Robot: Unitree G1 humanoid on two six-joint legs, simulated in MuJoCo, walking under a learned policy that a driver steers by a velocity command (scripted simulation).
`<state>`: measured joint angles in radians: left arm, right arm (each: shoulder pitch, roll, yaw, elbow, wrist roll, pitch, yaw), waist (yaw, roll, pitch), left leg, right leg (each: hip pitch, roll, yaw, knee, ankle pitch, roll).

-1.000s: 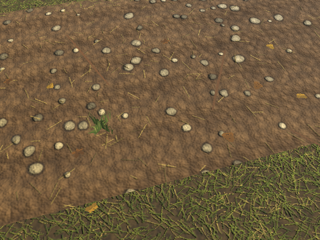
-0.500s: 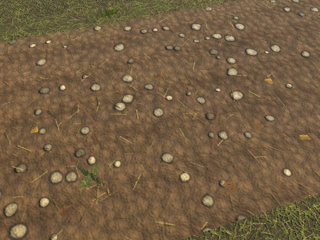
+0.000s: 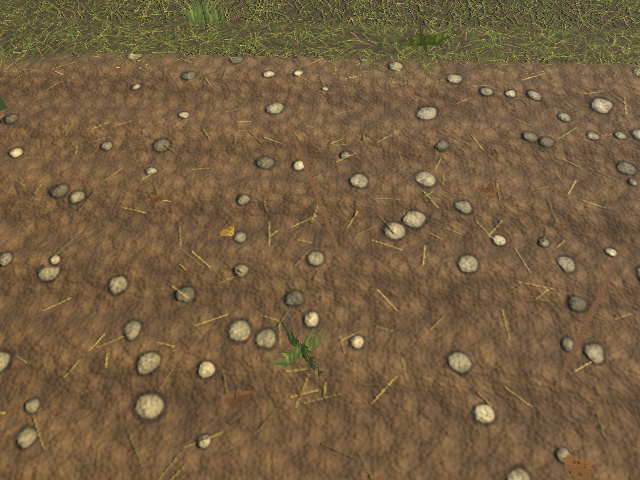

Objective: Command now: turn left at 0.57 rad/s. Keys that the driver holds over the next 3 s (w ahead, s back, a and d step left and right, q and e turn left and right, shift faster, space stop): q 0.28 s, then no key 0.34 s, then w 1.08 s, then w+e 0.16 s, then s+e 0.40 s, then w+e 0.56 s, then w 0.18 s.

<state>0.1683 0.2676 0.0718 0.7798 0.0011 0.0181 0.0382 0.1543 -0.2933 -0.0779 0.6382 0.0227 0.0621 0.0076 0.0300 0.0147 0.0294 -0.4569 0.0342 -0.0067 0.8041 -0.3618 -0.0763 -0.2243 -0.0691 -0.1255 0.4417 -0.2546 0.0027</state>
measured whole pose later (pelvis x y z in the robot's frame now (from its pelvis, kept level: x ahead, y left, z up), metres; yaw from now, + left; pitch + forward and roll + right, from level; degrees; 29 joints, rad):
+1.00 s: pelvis +0.10 +0.06 +0.00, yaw +16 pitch +1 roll -1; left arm 0.24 0.30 0.05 0.71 -0.03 -0.05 0.00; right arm 0.39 -0.27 -0.05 0.81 0.01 -0.08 0.02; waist -0.04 -0.03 0.00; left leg -0.15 -0.03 0.00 0.44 -0.31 0.05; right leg -0.45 -0.01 0.02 1.04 -0.38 -0.04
